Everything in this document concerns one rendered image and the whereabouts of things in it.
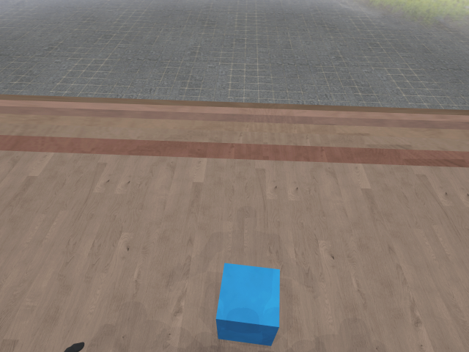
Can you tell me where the carton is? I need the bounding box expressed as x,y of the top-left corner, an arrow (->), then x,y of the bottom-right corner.
216,263 -> 280,346

